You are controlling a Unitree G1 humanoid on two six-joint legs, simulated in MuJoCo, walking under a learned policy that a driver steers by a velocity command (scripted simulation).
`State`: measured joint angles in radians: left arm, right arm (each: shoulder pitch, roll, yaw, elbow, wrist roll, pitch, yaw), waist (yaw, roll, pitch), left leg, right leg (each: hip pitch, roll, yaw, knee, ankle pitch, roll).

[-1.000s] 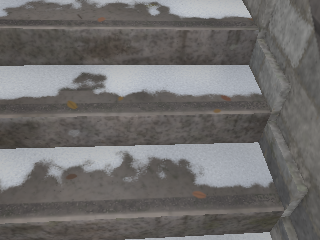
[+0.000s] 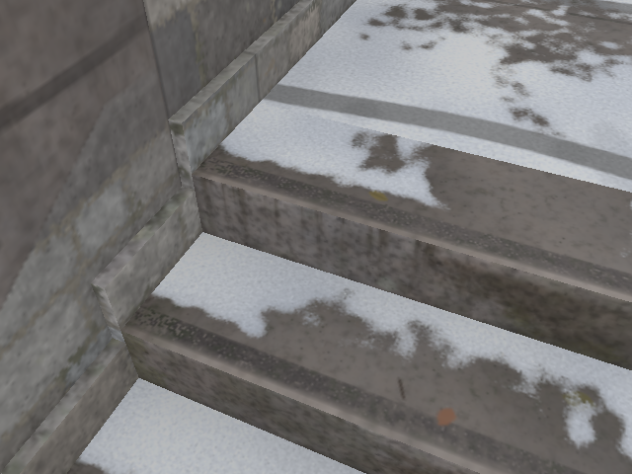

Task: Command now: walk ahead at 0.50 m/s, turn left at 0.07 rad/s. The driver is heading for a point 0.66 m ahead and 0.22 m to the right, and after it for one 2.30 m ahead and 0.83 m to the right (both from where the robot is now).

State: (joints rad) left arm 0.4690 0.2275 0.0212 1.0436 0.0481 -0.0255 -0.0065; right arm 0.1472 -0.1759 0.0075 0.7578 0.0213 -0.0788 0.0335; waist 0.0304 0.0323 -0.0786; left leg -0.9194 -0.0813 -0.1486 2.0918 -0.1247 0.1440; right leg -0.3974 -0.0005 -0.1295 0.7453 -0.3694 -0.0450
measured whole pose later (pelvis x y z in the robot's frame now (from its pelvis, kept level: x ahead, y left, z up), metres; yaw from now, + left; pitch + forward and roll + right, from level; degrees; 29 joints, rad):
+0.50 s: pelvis +0.29 +0.09 +0.13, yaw -5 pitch +2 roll +1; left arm 0.36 0.24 0.05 0.90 -0.01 -0.08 -0.03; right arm 0.16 -0.21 -0.02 0.80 -0.05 -0.07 0.01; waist 0.03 -0.03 -0.06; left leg -0.58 0.12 0.22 0.94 -0.39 0.04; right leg -0.61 0.01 0.14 1.78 -0.09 -0.10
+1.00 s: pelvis +0.52 -0.01 +0.23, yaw -19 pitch +2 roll +0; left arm 0.06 0.19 0.01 0.62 0.03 0.02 -0.01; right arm 0.37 -0.25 -0.04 0.94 0.01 -0.07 -0.03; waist 0.02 -0.01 -0.02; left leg -0.22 0.18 0.07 1.06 -0.17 -0.04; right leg -0.82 0.02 -0.13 1.29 -0.51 -0.14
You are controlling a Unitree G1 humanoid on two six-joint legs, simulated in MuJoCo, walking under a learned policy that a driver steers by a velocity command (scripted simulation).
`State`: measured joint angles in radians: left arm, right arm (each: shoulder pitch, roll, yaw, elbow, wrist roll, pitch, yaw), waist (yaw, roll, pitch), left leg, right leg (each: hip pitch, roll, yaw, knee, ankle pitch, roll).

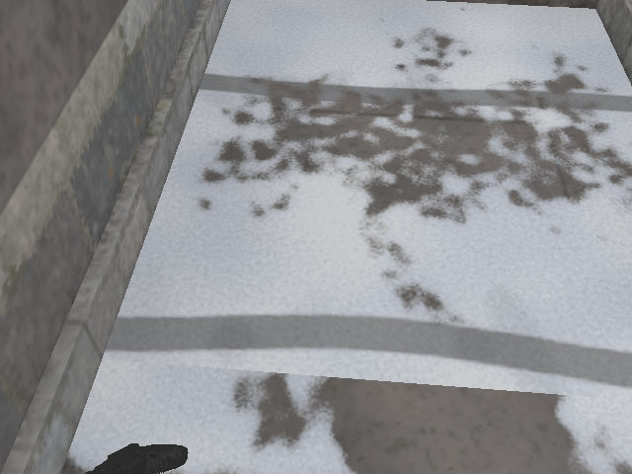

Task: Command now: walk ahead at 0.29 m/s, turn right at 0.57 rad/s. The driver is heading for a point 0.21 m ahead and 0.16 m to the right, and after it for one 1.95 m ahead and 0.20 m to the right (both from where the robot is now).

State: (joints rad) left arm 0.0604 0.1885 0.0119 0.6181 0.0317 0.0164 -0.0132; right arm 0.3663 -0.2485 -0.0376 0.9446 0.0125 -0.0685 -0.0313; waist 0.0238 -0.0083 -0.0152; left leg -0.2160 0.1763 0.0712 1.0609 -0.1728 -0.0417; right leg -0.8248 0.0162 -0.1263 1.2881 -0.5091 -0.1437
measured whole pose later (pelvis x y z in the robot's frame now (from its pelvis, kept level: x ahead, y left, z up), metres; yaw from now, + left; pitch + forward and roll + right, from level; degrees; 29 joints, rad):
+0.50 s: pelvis +0.20 +0.01 +0.13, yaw -20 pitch +5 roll +4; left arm 0.34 0.20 0.04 0.77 -0.05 0.08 0.10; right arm 0.03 -0.10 0.06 0.49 -0.01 0.00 -0.05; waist 0.04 0.00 0.00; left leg -1.14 0.05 0.05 1.71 -0.47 -0.03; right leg -0.15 0.06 0.29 0.39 -0.30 -0.05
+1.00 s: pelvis +0.28 +0.01 +0.22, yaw -20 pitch +0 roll -2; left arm 0.16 0.24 0.02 0.56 -0.04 0.08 0.01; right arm 0.20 -0.14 0.00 0.55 -0.01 0.04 -0.13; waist -0.06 -0.03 0.06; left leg -0.57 0.07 0.01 1.01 -0.44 0.04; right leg -0.61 0.05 0.10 1.56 -0.17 0.13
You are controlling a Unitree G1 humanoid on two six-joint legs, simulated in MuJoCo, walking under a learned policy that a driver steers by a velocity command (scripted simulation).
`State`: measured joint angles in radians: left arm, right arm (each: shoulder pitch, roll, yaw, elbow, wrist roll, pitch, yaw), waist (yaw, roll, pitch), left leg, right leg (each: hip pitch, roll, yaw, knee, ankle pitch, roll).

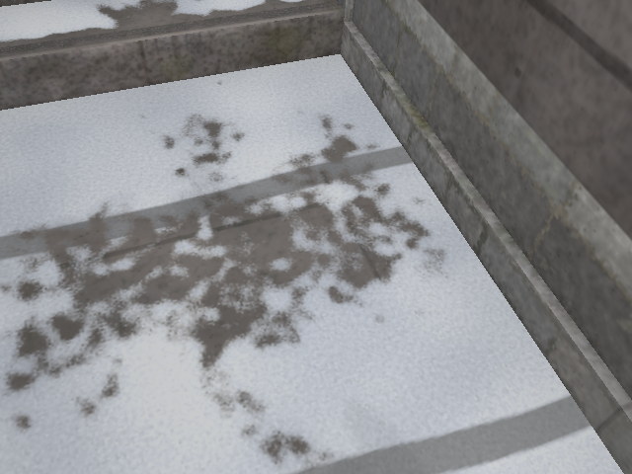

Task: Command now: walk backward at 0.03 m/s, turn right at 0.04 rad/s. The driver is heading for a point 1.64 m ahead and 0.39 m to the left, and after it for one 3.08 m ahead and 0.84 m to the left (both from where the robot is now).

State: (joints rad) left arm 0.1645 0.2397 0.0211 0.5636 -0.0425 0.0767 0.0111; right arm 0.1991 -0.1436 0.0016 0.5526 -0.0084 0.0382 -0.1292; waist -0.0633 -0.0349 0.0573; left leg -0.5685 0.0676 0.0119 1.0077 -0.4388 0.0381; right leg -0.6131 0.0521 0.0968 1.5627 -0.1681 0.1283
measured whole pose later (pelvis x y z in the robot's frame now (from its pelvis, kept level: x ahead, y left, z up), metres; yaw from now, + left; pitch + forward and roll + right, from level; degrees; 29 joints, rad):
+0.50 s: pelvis -0.01 -0.08 -0.09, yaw -1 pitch +4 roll +2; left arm 0.37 0.13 0.00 0.89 0.01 0.07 0.07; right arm 0.14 -0.06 0.06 0.74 0.00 0.03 -0.07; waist 0.00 0.00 -0.03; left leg -0.78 0.07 0.05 1.41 -0.72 -0.04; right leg -0.10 -0.04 -0.05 0.28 -0.24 -0.03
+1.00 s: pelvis +0.13 -0.06 -0.01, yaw -1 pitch +3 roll +1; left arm 0.21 0.19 0.03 0.84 -0.04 -0.04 0.03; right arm 0.44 -0.15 -0.03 1.01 -0.01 -0.08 -0.02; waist -0.08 -0.02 -0.08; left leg -0.32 0.04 0.06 0.99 -0.72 -0.02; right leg -0.80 0.12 0.11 1.92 -0.43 -0.07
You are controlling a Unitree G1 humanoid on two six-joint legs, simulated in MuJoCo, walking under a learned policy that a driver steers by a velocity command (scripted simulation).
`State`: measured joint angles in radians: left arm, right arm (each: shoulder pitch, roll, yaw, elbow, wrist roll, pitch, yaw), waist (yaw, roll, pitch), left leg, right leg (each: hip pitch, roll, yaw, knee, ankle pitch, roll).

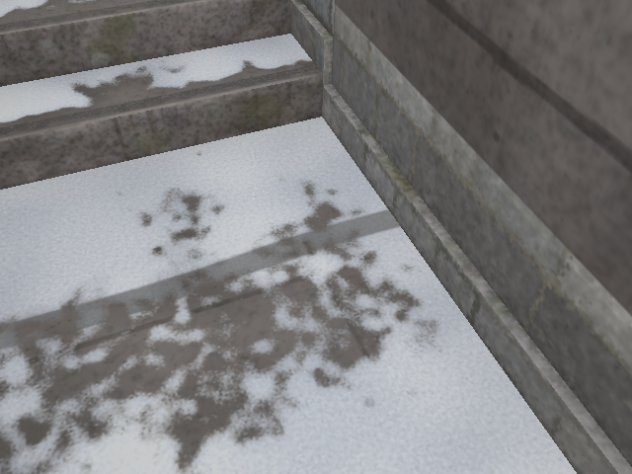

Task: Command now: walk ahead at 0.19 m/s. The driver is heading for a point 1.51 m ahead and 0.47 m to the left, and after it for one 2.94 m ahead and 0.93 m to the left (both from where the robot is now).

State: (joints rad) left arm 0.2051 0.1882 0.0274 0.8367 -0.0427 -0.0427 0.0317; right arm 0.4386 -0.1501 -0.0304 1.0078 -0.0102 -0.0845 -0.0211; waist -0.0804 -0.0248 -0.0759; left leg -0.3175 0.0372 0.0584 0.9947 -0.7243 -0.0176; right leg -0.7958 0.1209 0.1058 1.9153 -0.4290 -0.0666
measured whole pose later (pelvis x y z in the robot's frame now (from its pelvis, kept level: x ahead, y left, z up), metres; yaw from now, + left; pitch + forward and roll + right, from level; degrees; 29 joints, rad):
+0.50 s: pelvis +0.19 -0.08 +0.08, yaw +1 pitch +1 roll +1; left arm 0.30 0.15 -0.01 0.84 0.03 -0.05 0.04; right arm 0.15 -0.24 -0.03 0.86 -0.01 -0.02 -0.06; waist 0.02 0.06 0.00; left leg -0.48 0.07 -0.11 0.84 -0.26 -0.06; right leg -0.25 0.08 -0.04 0.34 -0.11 -0.11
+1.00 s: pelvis +0.26 -0.06 +0.08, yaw +1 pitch +0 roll +0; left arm 0.21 0.23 0.00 0.88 0.03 -0.02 0.03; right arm 0.18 -0.26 -0.03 0.98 -0.01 -0.03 -0.05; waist -0.01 0.02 0.03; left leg -0.18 0.01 -0.06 0.39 -0.20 -0.04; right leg -0.15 0.06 -0.02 0.40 -0.25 -0.07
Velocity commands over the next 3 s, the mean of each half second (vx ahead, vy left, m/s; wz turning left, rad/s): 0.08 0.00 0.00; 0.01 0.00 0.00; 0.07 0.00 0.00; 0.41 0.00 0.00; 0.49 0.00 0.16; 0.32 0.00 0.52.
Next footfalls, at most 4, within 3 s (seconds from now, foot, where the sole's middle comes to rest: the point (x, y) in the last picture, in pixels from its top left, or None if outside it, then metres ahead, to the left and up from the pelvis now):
0.18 right None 0.28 -0.13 -0.70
0.66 left None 0.30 0.09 -0.70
1.70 left None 0.42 0.15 -0.70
2.20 right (329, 376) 0.74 -0.07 -0.70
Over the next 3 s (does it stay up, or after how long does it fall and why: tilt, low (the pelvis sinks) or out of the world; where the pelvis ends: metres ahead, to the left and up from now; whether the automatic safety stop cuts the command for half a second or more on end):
stays up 0.95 0.17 0.07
